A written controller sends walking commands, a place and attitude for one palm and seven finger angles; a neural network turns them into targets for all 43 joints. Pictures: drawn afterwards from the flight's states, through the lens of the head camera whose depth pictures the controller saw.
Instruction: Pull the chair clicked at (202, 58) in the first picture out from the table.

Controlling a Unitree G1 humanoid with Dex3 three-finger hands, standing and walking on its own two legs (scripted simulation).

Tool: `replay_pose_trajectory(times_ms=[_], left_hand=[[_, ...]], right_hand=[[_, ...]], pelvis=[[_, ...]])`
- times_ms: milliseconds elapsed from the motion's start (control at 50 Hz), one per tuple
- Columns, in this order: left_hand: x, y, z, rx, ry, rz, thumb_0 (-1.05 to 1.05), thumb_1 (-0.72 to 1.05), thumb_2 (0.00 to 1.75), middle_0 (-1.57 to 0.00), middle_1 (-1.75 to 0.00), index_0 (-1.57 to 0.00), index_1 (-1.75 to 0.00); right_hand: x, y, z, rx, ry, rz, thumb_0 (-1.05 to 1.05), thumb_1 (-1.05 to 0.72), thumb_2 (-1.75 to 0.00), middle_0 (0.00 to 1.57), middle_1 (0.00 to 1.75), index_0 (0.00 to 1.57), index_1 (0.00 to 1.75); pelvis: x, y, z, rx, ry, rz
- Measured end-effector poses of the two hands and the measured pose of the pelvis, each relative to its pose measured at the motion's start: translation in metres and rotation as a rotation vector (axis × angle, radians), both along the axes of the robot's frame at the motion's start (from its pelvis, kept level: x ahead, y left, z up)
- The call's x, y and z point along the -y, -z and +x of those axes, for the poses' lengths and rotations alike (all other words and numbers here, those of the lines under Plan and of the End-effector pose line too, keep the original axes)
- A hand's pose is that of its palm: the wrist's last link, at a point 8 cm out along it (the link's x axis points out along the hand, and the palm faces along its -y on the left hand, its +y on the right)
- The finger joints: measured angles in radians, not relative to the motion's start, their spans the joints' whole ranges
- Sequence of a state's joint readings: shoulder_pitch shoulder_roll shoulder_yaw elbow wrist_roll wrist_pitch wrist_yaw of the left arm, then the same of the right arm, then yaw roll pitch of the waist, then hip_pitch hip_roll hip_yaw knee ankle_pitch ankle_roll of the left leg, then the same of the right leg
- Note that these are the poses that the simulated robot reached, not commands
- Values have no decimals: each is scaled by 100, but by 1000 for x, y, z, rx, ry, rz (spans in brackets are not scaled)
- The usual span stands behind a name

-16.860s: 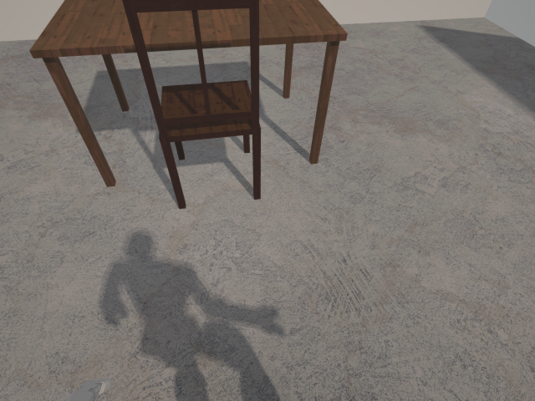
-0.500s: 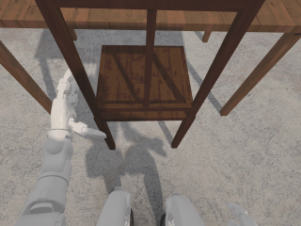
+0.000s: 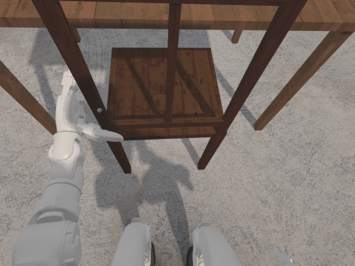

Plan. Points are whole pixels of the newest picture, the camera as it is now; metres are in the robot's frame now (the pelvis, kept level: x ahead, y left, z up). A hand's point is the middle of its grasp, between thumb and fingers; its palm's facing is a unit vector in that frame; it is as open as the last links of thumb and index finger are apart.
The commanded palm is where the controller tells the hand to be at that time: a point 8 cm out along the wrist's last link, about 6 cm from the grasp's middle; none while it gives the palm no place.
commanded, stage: push the fingers through the gap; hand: left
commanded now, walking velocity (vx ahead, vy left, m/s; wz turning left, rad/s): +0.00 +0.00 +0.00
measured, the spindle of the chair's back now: (170, 80) +0.51 +0.01 +0.06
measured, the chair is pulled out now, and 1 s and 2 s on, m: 0.00 0.00 0.01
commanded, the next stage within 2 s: hook a spindle and tug to test in 0.62 s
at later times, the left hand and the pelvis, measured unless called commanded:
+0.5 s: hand (101, 102) +0.47 +0.17 +0.02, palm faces +0.07 -1.00 -0.03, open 16.9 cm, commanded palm +0.44 +0.21 +0.03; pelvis +0.00 -0.01 +0.00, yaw +0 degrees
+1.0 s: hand (101, 101) +0.47 +0.17 +0.02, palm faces +0.08 -1.00 -0.02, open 16.2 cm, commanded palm +0.44 +0.20 +0.03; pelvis +0.00 +0.00 +0.00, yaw +0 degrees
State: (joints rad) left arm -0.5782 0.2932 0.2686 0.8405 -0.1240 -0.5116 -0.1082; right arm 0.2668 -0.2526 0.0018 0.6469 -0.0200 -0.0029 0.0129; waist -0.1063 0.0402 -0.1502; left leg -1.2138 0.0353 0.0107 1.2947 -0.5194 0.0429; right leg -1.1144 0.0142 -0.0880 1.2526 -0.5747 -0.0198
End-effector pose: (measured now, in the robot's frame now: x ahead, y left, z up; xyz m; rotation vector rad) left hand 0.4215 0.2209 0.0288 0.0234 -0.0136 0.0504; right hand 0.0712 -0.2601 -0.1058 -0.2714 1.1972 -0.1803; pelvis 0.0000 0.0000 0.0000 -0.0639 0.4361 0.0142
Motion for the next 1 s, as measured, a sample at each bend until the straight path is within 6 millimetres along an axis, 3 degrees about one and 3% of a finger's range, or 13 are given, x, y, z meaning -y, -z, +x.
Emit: replay_pose_trajectory(times_ms=[240, 440, 800, 1000], left_hand=[[2, 4, 23, -17, -13, 3, -2, -50, 30, -6, -8, -6, -8], [1, 5, 24, -27, -19, 11, -2, -50, 30, -6, -8, -6, -8], [2, 4, 23, -22, -20, 6, -2, -50, 30, -7, -10, -4, -9], [1, 3, 24, -30, -27, -6, -2, -50, 30, -17, -42, -14, -42]], right_hand=[[4, 6, -22, -71, 22, -4, 0, -91, -90, 21, 30, 20, 30], [6, 8, -38, -130, 38, 5, 0, -91, -90, 21, 30, 20, 30], [7, 3, -23, -96, 29, 3, 0, -91, -90, 21, 30, 20, 30], [2, 2, -14, -87, 31, 12, 0, -91, -90, 21, 30, 20, 30]], pelvis=[[3, 5, -3, -18, 1, -1], [6, 5, -5, -23, 0, -1], [6, 2, -1, -17, 2, 0], [2, 0, 4, -20, 2, -2]])
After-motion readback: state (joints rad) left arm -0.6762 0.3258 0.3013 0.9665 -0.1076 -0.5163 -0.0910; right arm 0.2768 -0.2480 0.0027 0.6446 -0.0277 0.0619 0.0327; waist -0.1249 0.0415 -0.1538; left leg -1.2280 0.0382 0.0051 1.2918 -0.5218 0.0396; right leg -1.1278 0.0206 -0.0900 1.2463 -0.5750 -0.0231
